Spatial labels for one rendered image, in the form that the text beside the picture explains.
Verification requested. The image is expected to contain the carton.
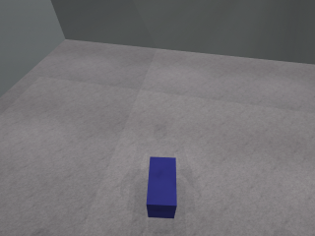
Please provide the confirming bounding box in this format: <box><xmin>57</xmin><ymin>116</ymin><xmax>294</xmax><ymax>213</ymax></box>
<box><xmin>146</xmin><ymin>156</ymin><xmax>177</xmax><ymax>218</ymax></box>

